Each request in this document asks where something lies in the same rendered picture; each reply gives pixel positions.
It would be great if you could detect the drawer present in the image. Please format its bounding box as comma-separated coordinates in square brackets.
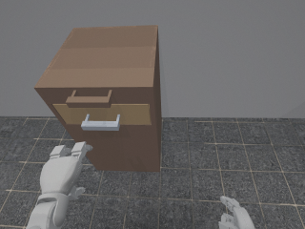
[52, 104, 152, 125]

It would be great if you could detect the handle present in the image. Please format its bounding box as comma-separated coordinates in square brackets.
[81, 114, 121, 131]
[66, 96, 112, 108]

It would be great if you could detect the right robot hand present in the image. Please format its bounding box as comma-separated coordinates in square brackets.
[218, 196, 255, 229]

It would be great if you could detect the left robot hand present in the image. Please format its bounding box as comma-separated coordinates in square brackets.
[39, 141, 93, 200]

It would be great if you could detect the left robot forearm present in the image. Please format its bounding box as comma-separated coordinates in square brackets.
[26, 192, 70, 229]

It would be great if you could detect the cabinet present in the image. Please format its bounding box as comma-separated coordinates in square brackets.
[34, 25, 162, 173]

